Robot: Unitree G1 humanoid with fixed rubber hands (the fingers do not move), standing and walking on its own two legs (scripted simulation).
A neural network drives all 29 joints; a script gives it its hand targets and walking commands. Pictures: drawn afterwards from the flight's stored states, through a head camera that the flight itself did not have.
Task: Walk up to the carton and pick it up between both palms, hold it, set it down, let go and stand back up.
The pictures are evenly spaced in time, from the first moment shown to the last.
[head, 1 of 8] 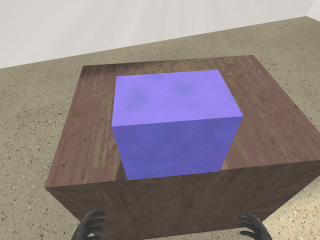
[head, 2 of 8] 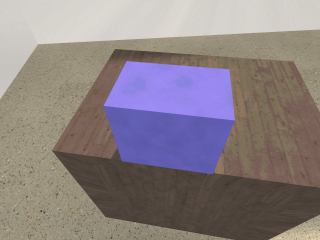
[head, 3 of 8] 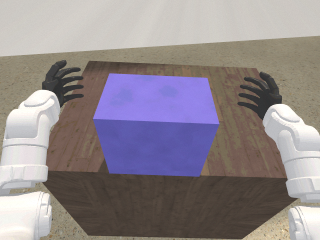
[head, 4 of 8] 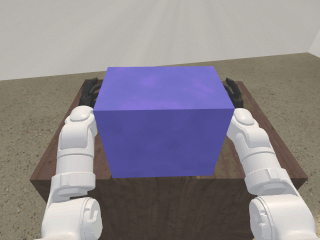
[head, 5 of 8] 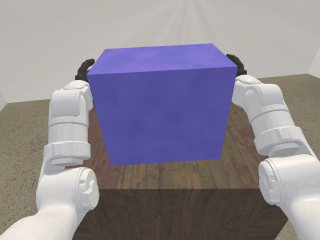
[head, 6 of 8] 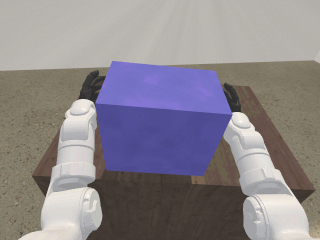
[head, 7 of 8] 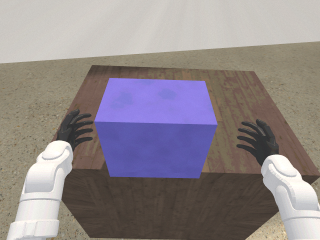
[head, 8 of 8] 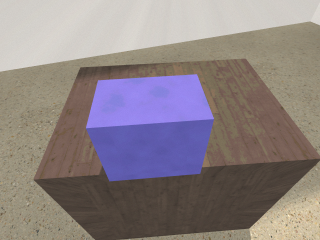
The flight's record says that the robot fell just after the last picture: no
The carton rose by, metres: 0.19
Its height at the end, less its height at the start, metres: +0.00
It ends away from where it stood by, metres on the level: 0.02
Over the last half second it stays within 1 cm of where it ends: yes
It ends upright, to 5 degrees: yes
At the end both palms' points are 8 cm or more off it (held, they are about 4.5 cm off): yes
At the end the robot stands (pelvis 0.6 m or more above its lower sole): yes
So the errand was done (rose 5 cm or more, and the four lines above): yes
